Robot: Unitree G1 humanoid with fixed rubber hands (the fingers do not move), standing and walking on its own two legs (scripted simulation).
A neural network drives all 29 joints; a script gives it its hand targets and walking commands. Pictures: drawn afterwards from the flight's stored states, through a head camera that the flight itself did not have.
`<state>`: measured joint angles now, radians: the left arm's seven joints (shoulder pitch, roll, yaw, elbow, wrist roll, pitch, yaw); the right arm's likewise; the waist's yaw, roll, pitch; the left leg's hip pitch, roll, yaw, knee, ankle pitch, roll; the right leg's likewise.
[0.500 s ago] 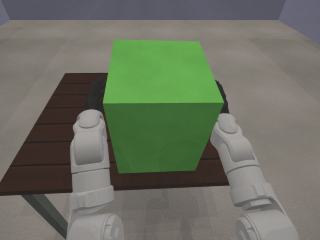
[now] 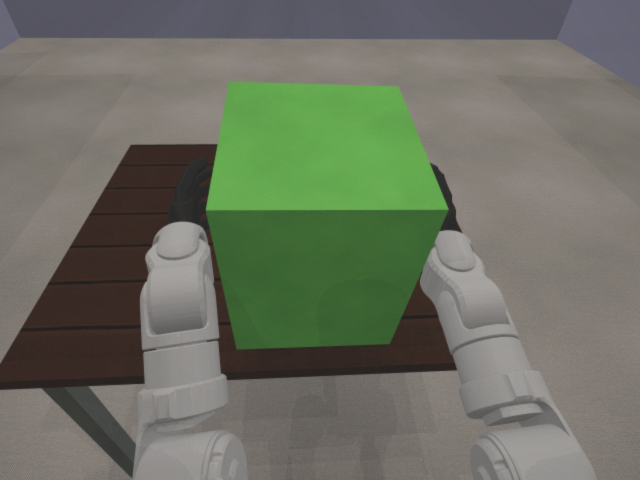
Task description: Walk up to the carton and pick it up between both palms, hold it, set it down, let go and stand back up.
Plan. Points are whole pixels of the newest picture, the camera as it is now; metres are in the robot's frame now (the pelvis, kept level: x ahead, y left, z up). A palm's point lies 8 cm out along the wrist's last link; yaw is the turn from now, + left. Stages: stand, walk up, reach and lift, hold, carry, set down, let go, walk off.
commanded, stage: hold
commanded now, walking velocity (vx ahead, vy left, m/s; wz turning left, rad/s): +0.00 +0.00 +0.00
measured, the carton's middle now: (315, 222) +0.38 +0.01 +0.16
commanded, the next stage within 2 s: none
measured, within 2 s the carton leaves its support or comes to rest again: neither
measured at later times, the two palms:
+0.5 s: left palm (187, 228) +0.35 +0.15 +0.19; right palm (438, 226) +0.35 -0.14 +0.17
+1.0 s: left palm (190, 225) +0.35 +0.15 +0.18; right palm (439, 225) +0.35 -0.14 +0.17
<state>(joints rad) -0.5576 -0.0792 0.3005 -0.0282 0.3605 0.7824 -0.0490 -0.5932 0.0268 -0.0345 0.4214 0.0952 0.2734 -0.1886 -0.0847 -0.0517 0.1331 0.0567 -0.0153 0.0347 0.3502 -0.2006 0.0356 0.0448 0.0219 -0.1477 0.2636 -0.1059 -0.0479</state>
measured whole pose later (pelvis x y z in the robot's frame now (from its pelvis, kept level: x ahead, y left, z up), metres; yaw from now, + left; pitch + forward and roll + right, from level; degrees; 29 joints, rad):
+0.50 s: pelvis +0.00 +0.00 +0.00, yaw +0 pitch -12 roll -1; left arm -0.53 -0.08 0.29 -0.06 0.34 0.78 -0.05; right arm -0.57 0.02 -0.01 0.38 0.12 0.27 -0.20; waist -0.08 -0.06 0.12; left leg 0.05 -0.01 0.03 0.34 -0.20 0.03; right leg 0.04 0.02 -0.15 0.27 -0.11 -0.05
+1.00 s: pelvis -0.01 +0.00 +0.00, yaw -1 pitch -10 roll +0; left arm -0.59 -0.07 0.30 0.03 0.34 0.76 -0.03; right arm -0.61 0.03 -0.06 0.45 0.08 0.26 -0.18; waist -0.07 -0.06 0.11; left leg 0.03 -0.02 0.04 0.33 -0.18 0.04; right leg -0.01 0.02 -0.14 0.28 -0.10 -0.05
